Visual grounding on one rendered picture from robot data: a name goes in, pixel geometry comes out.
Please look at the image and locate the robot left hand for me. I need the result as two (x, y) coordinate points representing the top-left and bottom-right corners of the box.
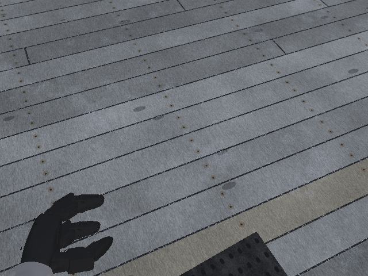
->
(20, 193), (113, 274)

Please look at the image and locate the robot left forearm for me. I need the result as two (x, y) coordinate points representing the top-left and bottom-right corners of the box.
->
(9, 262), (53, 276)

